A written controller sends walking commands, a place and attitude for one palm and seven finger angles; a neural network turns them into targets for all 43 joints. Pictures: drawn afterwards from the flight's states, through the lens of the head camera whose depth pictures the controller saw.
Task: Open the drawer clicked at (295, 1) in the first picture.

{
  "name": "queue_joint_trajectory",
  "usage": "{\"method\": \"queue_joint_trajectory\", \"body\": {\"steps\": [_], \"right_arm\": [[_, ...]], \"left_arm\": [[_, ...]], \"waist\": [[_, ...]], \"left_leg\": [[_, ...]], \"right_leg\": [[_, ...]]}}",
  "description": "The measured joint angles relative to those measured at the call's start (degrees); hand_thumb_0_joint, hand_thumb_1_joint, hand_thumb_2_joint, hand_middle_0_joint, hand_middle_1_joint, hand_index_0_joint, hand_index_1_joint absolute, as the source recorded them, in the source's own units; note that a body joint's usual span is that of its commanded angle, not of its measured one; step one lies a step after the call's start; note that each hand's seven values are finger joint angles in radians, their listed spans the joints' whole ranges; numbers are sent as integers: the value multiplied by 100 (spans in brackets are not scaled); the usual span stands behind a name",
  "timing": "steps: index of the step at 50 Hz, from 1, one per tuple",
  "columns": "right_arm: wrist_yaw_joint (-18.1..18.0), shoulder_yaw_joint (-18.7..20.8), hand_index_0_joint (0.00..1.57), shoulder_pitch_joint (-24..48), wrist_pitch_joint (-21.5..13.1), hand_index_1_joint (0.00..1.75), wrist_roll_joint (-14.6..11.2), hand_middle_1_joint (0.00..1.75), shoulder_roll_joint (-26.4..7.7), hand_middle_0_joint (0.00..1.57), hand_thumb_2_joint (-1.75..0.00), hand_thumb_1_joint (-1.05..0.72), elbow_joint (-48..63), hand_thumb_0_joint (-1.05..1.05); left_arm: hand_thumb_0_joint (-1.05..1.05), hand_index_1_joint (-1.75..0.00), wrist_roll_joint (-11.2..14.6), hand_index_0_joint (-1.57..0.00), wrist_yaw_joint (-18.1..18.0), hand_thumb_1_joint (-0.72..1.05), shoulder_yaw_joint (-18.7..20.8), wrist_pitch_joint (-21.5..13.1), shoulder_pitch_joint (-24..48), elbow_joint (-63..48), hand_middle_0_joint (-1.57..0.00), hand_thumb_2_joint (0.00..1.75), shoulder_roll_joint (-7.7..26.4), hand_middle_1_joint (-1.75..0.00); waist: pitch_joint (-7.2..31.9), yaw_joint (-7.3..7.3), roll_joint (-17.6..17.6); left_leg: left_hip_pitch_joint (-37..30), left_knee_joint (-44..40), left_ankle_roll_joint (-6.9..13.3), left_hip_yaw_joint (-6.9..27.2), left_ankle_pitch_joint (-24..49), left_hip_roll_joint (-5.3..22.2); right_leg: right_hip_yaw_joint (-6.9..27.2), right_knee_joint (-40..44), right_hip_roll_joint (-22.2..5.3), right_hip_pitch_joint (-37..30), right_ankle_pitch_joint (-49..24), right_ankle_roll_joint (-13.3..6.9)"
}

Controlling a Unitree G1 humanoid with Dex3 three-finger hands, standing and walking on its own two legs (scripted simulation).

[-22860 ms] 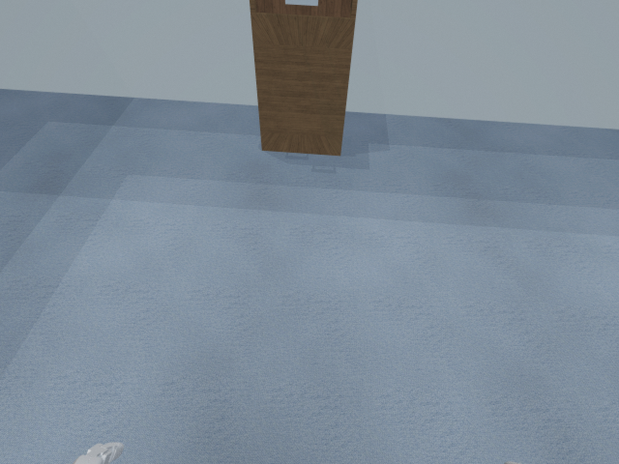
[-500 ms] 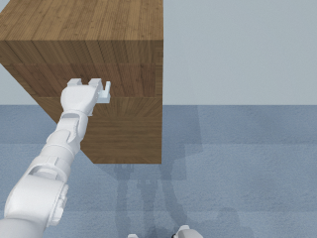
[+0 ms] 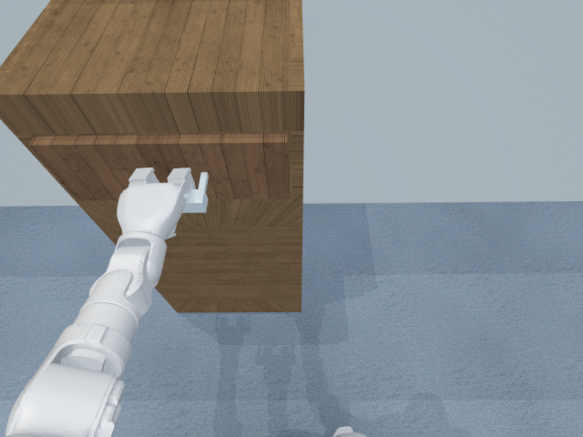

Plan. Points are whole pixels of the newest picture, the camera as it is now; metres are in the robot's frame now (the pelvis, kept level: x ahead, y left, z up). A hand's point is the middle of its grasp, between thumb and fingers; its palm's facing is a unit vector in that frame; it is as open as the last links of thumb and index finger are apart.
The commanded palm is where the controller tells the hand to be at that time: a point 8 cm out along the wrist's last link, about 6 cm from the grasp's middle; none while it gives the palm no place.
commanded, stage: pull the drawer open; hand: left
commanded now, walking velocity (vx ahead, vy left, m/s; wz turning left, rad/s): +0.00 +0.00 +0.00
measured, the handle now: (167, 189) +0.48 +0.20 +0.02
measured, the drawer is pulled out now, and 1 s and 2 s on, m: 0.02 0.14 0.26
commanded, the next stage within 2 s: none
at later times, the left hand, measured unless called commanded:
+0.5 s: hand (156, 271) +0.35 +0.19 +0.00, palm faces -0.01 -0.06 -1.00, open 5.8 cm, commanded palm +0.31 +0.20 +0.06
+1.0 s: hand (150, 301) +0.30 +0.20 +0.00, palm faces -0.02 -0.06 -1.00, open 5.8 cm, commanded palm +0.26 +0.20 +0.06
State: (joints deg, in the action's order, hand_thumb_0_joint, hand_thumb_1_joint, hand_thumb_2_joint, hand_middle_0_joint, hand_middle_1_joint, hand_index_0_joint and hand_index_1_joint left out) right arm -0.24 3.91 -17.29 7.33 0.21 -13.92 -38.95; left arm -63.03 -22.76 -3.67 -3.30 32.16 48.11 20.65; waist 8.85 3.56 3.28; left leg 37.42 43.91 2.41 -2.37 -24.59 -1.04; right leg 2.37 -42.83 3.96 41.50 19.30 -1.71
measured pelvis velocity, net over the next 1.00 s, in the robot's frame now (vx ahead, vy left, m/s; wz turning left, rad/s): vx -0.01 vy -0.01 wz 0.01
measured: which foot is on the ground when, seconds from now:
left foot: down 0.00-1.00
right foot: down 0.00-1.00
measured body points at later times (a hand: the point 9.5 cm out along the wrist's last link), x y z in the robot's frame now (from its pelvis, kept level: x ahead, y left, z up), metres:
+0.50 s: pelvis +0.01 +0.00 +0.01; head +0.06 -0.02 +0.45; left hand +0.34 +0.20 +0.05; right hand +0.16 -0.25 -0.12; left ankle -0.05 +0.09 -0.71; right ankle +0.00 -0.10 -0.71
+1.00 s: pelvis -0.01 -0.01 +0.01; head +0.04 -0.04 +0.45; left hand +0.30 +0.20 +0.06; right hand +0.15 -0.26 -0.12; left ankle -0.05 +0.09 -0.71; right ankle +0.00 -0.10 -0.71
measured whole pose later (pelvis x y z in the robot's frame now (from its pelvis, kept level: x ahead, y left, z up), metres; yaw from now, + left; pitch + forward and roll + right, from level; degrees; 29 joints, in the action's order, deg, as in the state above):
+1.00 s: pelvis -0.01 -0.01 +0.01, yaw +0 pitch +11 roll +1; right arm -1.2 2.6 -9.6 5.3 0.1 -13.6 -36.7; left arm -62.1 -21.7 -6.8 -0.6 4.0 20.8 19.2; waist 6.5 -0.5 3.0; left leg 28.7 41.1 1.3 -2.2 -23.6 -1.2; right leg 2.3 -42.2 3.9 33.7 19.4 -2.7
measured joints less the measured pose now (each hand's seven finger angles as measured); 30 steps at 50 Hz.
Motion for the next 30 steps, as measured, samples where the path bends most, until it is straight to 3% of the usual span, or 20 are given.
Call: {"method": "queue_joint_trajectory", "body": {"steps": [12, 30], "right_arm": [[39, -13, 20, 408, 19, 30, -43, 30, 18, 20, -90, -91, 194, 0], [-27, -125, 20, 831, -76, 30, -11, 30, 63, 20, -90, -91, 288, 0]], "left_arm": [[1, -135, 59, -39, 67, 68, -336, 322, -1116, -1268, -30, 77, -198, -135], [1, -135, 26, -41, 117, 67, -546, 369, -2140, -2257, -31, 77, -240, -135]], "waist": [[-51, -184, 30], [-162, -418, 6]], "left_leg": [[-427, -187, 7, 38, 6, -30], [-757, -229, -44, 98, 21, -50]], "right_leg": [[-19, 176, -30, -438, 30, 16], [-77, 129, -52, -744, 71, -39]]}}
